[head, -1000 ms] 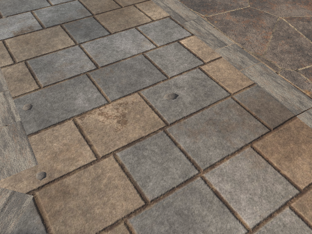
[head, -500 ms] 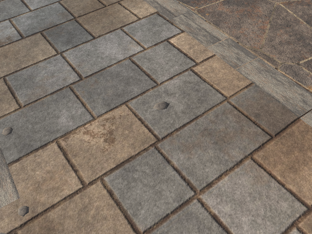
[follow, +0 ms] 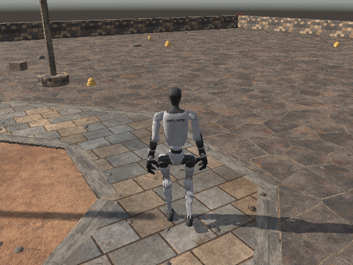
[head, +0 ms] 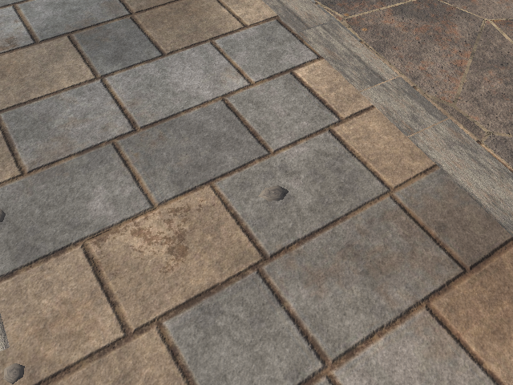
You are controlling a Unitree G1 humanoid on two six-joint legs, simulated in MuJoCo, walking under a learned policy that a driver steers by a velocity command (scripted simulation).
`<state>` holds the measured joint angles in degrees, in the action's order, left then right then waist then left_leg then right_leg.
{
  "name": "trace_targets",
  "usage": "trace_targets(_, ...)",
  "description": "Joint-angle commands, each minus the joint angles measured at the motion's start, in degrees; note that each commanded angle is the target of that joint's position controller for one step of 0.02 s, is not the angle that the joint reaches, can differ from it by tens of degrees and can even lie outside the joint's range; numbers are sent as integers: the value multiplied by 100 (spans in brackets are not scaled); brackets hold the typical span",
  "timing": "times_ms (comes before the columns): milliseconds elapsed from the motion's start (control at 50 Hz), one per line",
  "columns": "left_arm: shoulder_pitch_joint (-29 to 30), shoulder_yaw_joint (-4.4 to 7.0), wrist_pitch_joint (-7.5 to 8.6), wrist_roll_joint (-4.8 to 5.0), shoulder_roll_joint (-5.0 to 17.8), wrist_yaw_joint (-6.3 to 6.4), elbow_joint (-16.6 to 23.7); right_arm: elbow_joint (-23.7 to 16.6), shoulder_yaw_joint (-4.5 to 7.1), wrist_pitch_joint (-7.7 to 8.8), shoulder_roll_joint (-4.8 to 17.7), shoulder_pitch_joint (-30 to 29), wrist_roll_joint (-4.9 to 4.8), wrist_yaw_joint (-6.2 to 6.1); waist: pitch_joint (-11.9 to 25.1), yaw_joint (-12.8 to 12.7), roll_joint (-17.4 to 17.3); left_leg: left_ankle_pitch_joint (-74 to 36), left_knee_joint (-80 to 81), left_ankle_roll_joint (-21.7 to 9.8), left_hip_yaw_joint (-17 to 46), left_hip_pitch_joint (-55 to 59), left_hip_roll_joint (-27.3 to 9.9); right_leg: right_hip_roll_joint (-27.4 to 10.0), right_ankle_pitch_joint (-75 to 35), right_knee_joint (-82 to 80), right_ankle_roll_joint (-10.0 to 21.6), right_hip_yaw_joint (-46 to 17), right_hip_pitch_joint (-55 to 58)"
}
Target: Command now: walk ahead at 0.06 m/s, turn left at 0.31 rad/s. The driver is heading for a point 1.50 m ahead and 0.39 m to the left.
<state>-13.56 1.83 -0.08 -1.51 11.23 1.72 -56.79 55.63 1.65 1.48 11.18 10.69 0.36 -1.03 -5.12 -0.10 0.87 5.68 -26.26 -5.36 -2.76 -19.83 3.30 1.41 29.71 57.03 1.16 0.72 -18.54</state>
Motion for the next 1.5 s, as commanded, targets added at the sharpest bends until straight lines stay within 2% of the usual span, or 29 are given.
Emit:
trace_targets(20, -633, 130, -118, -4, 399, 63, 92, -283, 234, -58, 834, 108, 36, -22, 780, -140, -469, -1186, 1089, -965, 1795, 541, -1412, -89, -296, 134, -130, -128, -271)
trace_targets(120, -116, 179, -245, 48, 487, 147, 369, -359, 370, -205, 999, 158, 107, 10, 785, 26, -743, 1195, 1469, -894, 2243, 222, -1288, -22, -419, -588, -171, -145, -360)
trace_targets(180, -65, 189, -233, 92, 518, 152, 467, -424, 440, -295, 1068, 71, 109, 35, 771, 48, -796, 1566, 1588, -767, 2457, 31, -1237, 80, -502, -1032, -137, -129, -91)
trace_targets(280, -954, 209, -123, 138, 555, 202, 374, -564, 515, -453, 1060, -318, -1, 53, 671, -328, -871, 1955, 1547, -113, 2551, -642, -823, 303, -1000, -3341, 188, -36, 1411)
trace_targets(300, -1092, 290, -83, 65, 921, 246, 418, -660, 472, -459, 857, -284, -64, 48, 534, -316, -210, 2275, 875, 287, 2081, -1076, -341, -401, -382, -4425, 358, -768, 1699)
trace_targets(320, -613, 445, -62, 17, 1586, 289, 671, -780, 416, -440, 487, -145, -181, 33, 597, -95, 1505, 2422, -1148, 471, 830, -1752, 649, -2169, 623, -5100, 888, -2819, 1541)
trace_targets(340, 133, 399, -67, -54, 1429, 277, 864, -692, 497, -399, 942, -261, 102, 19, 139, 16, 898, 2348, -2276, 505, 741, -1628, 311, -2502, 97, -5158, 1215, -2706, 313)
trace_targets(380, 701, 233, -3, -28, 849, 272, 1039, -513, 549, -409, 945, 165, 175, 124, 185, 482, 257, 1623, -3520, 474, 832, -957, 246, -1691, -1345, -4692, 960, -1514, -121)
trace_targets(440, 589, 213, 33, 9, 824, 223, 1196, -434, 527, -503, 879, 358, 188, 197, 355, 343, 515, 1459, -4067, 670, 537, -1288, 114, -1329, -2501, -4269, 877, -637, 623)
trace_targets(540, -408, 337, 36, 1, 1171, 161, 961, -842, 397, -566, 761, -377, 91, 283, 517, -249, 740, 1902, -2835, 903, 309, -1470, -157, -1726, -4155, -3792, 1116, -490, 2027)
trace_targets(700, -20, 470, -49, -19, 1499, -66, 1051, -1156, 326, -523, 770, -288, -38, 340, 741, -109, 981, 1669, -684, 430, -292, 335, -103, -1910, -4403, -3020, 807, 145, 1422)
trace_targets(720, 26, 476, -74, 13, 1489, -74, 1040, -1117, 325, -469, 778, -93, 5, 299, 771, 69, 750, 922, 118, 346, -253, 863, -74, -1858, -3920, -2638, 532, 349, 1084)
trace_targets(740, -170, 459, -98, 16, 1370, -92, 996, -1071, 390, -381, 1044, 121, 96, 236, 874, 169, 44, 397, 847, 226, 457, 1643, -391, -1633, -2897, -1803, 167, 672, 388)
trace_targets(760, -407, 312, -163, -78, 763, -133, 1189, -1186, 478, -280, 1688, 160, 138, 174, 946, -97, -1555, -1572, 930, -137, 2606, 2462, -2126, -924, 562, -298, -232, 1031, -1142)
trace_targets(780, 298, 267, -248, -23, 825, -16, 1482, -1107, 616, -264, 2070, 646, 26, 172, 962, 463, -1537, -2917, 728, -1115, 2968, 1888, -2670, -358, 865, 264, -267, 283, -1468)
trace_targets(800, 432, 294, -298, 37, 990, 6, 1438, -1047, 512, -266, 1674, 568, 15, 155, 702, 324, -860, -2760, 752, -1149, 2441, 1844, -2331, -541, 437, 596, -252, -8, -1539)
trace_targets(840, 237, 319, -249, 109, 1063, -48, 1208, -1191, 317, -290, 1117, -286, 35, 71, 397, -55, -725, -2201, 875, -698, 1617, 1553, -1562, -612, -484, 345, -231, -142, -1347)
trace_targets(880, -74, 351, -266, -6, 1142, -112, 1028, -1201, 243, -264, 1001, -330, -2, 16, 635, -115, -781, -2757, 831, -652, 1301, 1664, -1342, -494, -845, 441, -278, -59, -1069)
trace_targets(920, -116, 326, -304, 39, 1039, -140, 980, -1122, 210, -208, 1019, -183, 4, 20, 736, -102, -576, -2694, 865, -645, 1269, 1724, -1370, -445, -948, 262, -313, -82, -902)
trace_targets(1020, 344, 323, -247, -82, 1036, -270, 1061, -749, 205, -169, 1127, 465, 83, 44, 162, 230, -829, 1971, 1932, -787, 2141, 1902, -1479, -450, -1061, -600, -294, -33, -1527)
trace_targets(1260, 828, 226, 106, 22, 811, -405, 1268, -382, 298, 238, 1270, 949, 137, 41, -147, 283, -553, 2076, 2126, -831, 1636, 1694, -1859, -419, -1129, -1914, 207, 42, -1060)
trace_targets(1340, 48, 249, 191, -2, 803, -393, 1099, -409, 308, 280, 1319, 652, 88, 74, 23, -239, -353, 818, 1084, -504, 753, 819, -1576, -7, -1395, -2841, 475, 451, 795)
trace_targets(1360, -737, 352, 241, -27, 1031, -345, 833, -436, 256, 297, 1201, 645, 120, 80, 402, -551, 15, -81, -130, -332, 312, 376, -1264, 22, -1164, -3089, 610, 170, 1839)
trace_targets(1380, -1631, 518, 302, -116, 1678, -268, 699, -743, 126, 315, 836, 424, 104, 108, 860, -864, 1255, 339, -2356, 68, -466, -750, -595, -1412, 214, -4070, 1090, -2144, 2790)
trace_targets(1400, -1686, 528, 303, 35, 1894, -300, 662, -924, 136, 355, 864, 315, 209, 149, 750, -644, 1632, 2367, -3460, 180, -2, -2278, 176, -2176, 722, -4962, 1573, -4584, 3056)
trace_targets(1420, -1183, 476, 270, 87, 1656, -317, 777, -851, 169, 350, 1077, 335, 277, 188, 352, -378, 715, 2065, -4024, 114, 518, -2528, -378, -2123, 525, -4736, 1638, -3958, 2672)
trace_targets(1440, -793, 409, 269, 86, 1370, -334, 911, -815, 178, 389, 1122, 280, 208, 256, 186, -214, 223, 1450, -3988, 118, 574, -2378, -598, -1836, -142, -4614, 1512, -3318, 2231)
trace_targets(1460, -603, 369, 282, 81, 1242, -329, 968, -806, 171, 407, 1075, 259, 161, 277, 68, -82, 16, 1101, -3708, 178, 563, -2149, -743, -1531, -935, -4663, 1332, -2739, 1873)
trace_targets(1500, -540, 311, 349, 137, 1111, -285, 970, -773, 137, 281, 1011, 307, 281, 297, 187, 41, 130, 727, -3421, 389, 444, -1815, -808, -1097, -2266, -4727, 1126, -2038, 1692)
